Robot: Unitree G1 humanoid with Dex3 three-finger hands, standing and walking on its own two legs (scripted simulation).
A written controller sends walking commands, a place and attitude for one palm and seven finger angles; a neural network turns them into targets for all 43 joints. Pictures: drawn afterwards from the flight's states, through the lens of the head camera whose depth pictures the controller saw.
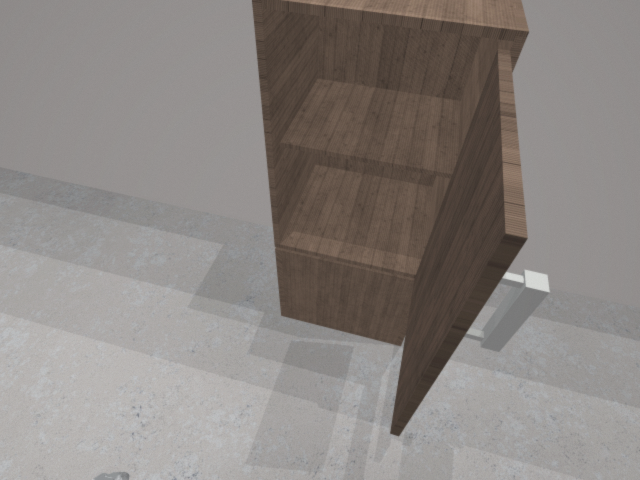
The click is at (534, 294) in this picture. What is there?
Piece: cupboard door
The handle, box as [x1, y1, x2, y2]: [464, 270, 549, 351]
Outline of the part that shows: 547,275 528,270 524,270 520,275 506,272 499,282 511,285 512,287 484,327 480,331 469,328 464,336 480,340 481,347 499,351 549,292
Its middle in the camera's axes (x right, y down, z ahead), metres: +0.21 +0.09 +0.47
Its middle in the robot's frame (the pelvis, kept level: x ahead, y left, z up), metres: +0.31 -0.19 +0.07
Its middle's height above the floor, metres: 0.84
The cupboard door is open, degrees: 89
